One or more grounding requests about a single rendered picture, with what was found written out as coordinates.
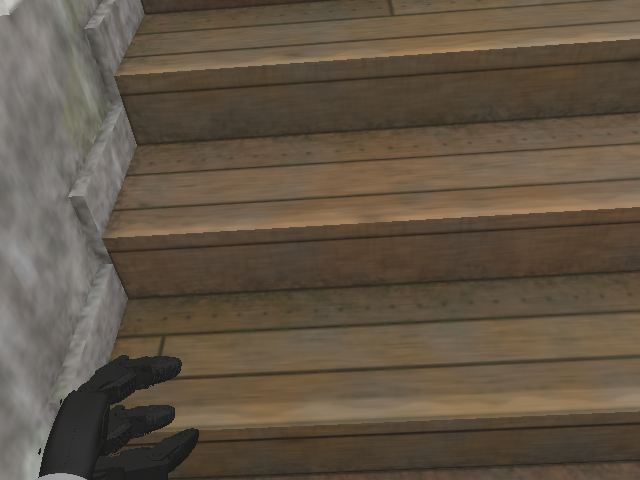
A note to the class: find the robot left hand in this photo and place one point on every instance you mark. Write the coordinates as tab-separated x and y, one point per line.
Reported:
85	430

